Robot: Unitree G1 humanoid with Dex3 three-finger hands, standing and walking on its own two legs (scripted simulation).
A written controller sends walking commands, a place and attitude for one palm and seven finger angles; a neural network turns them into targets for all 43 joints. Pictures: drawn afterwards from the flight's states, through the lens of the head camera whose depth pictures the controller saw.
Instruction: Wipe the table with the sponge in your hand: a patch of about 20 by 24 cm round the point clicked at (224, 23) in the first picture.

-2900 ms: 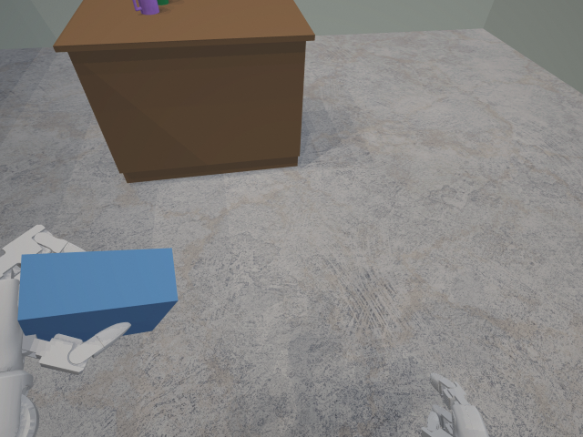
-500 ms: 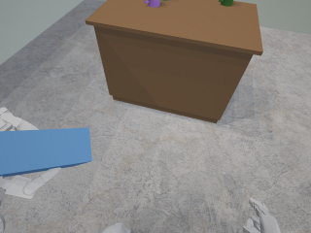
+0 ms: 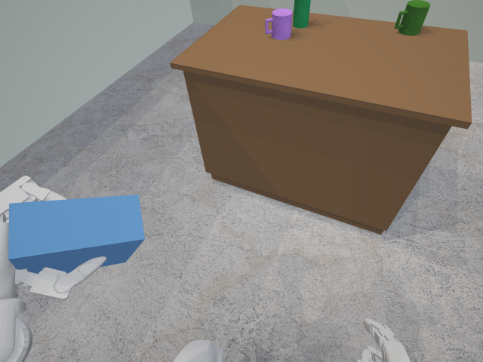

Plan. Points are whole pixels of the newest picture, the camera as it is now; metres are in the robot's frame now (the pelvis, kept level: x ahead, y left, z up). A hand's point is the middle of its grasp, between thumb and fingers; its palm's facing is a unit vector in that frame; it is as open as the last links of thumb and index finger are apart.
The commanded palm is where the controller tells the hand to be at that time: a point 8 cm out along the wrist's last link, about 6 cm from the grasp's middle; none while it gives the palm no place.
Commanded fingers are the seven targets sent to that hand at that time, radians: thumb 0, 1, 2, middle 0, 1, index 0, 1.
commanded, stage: walk to a spot facing it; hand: left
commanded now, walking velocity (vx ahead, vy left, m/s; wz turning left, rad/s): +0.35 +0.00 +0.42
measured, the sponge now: (98, 236) +0.23 +0.20 +0.16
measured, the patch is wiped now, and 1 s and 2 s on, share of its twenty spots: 0.00 0.00 0.00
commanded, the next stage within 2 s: turn to face it in 0.72 s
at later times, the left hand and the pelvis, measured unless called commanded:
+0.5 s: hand (62, 176) +0.30 +0.26 +0.20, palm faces +0.50 -0.75 -0.44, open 9.5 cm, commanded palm +0.24 +0.30 +0.19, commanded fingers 0.00 0.10 1.30 -1.20 -1.60 -1.20 -1.60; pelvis +0.13 +0.00 +0.00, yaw +9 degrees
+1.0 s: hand (45, 165) +0.33 +0.31 +0.18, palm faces +0.68 -0.60 -0.42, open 9.5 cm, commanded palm +0.26 +0.32 +0.19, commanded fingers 0.00 0.10 1.30 -1.20 -1.60 -1.20 -1.60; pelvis +0.21 +0.00 -0.01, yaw +21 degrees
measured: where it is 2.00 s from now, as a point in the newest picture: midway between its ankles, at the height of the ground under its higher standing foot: outside the picture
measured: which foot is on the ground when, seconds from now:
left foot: up 0.00-0.24, down 0.26-0.58, up 0.60-0.90, down 0.92-1.00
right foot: down 0.00-0.26, up 0.28-0.56, down 0.58-0.92, up 0.94-1.00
